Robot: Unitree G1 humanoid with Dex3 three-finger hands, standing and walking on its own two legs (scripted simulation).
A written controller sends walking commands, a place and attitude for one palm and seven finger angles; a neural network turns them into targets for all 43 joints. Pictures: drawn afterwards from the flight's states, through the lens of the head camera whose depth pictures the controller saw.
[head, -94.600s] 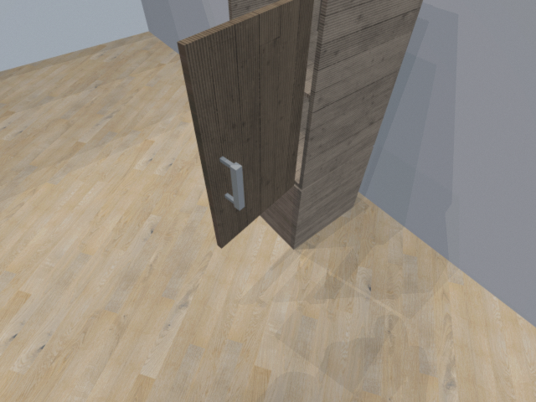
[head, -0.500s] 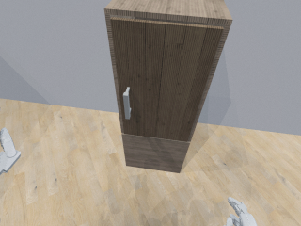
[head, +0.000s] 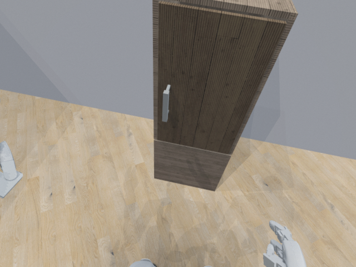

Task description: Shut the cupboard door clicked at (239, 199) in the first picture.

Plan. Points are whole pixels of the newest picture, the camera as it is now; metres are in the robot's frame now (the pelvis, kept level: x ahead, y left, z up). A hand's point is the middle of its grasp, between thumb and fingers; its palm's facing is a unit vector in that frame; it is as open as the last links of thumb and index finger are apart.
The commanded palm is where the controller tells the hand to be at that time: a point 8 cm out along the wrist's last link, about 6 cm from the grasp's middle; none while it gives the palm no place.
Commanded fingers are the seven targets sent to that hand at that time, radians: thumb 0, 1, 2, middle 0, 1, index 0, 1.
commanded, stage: step back with the hand held close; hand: left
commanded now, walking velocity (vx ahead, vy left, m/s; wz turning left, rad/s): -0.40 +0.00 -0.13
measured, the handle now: (166, 103) +0.67 +0.07 -0.07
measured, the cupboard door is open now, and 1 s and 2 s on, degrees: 0 0 0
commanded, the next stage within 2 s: stop stepping back and stand still in 0.14 s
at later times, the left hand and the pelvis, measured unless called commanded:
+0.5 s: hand out of the picture +0.14 +0.26 +0.19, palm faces +0.35 -0.82 -0.46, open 7.4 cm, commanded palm +0.10 +0.30 +0.19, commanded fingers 0.00 0.90 0.90 -0.20 -0.30 -0.20 -0.30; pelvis -0.07 +0.01 -0.01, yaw -6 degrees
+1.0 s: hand out of the picture +0.11 +0.31 +0.17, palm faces +0.43 -0.82 -0.37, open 7.4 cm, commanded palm +0.05 +0.34 +0.19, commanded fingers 0.00 0.90 0.90 -0.20 -0.30 -0.20 -0.30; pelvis -0.13 +0.06 +0.01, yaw -7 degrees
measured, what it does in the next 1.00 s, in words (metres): walks backwards: right foot, then right foot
